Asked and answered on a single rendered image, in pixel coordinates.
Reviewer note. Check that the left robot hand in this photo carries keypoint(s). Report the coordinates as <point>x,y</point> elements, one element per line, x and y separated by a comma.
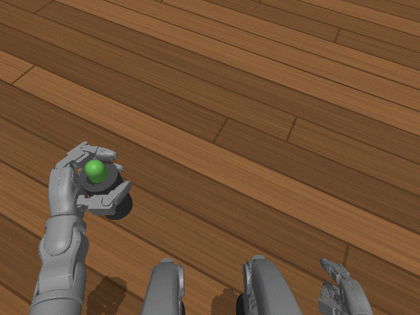
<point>67,196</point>

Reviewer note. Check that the right robot hand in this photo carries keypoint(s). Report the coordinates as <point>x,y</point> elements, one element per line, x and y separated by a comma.
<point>348,299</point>

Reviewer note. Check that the bottle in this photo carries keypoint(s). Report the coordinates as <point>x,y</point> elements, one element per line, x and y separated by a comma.
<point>101,177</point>

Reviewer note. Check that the left robot arm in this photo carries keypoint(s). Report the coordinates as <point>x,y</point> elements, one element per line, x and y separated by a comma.
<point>60,286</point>

